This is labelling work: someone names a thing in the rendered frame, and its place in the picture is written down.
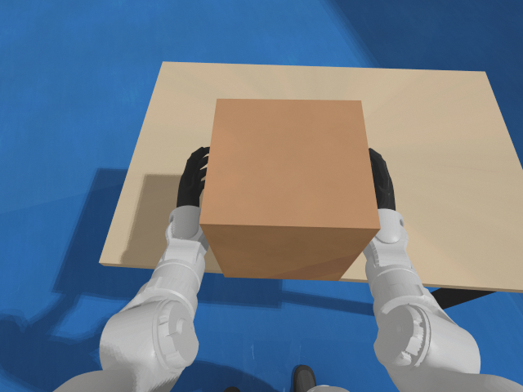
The right robot forearm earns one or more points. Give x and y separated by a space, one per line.
392 279

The robot right foot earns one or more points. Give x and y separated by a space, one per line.
304 379

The left robot upper arm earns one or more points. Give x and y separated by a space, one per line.
144 349

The right robot upper arm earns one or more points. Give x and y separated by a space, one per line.
423 352

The left robot forearm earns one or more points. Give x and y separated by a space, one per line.
179 273

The robot right hand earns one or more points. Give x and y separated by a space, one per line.
382 182

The table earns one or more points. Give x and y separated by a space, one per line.
457 180

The carton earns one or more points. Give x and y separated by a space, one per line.
289 190

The robot left hand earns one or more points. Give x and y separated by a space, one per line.
191 186

